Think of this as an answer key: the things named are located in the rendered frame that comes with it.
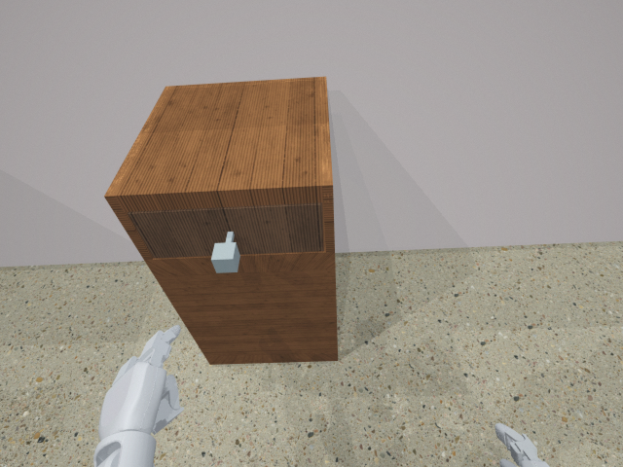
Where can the drawer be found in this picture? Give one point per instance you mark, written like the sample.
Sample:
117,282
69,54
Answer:
260,229

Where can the robot right hand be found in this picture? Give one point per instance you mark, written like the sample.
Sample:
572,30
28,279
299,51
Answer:
523,451

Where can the robot left hand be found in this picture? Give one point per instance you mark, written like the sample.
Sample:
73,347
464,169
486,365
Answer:
142,397

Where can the handle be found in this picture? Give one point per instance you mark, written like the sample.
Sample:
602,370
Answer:
225,256

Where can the cabinet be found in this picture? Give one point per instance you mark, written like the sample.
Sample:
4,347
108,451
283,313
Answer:
240,144

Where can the robot left forearm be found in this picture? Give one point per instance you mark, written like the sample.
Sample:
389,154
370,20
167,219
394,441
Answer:
129,448

